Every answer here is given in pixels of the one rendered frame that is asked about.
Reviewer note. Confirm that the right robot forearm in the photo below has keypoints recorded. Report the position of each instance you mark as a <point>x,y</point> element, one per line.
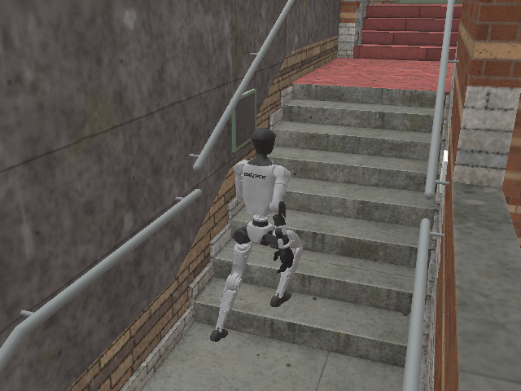
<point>280,226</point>

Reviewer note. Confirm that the right robot thigh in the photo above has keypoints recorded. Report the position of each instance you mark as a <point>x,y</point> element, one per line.
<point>272,240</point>

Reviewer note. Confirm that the right robot upper arm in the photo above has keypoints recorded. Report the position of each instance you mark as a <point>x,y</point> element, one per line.
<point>282,176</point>

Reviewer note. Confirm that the robot left shin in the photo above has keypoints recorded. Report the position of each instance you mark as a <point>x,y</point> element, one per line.
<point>227,301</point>

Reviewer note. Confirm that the left robot upper arm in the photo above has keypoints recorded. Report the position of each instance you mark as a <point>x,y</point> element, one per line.
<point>238,169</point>

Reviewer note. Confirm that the robot right hand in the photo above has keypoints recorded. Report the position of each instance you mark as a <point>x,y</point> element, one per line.
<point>286,257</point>

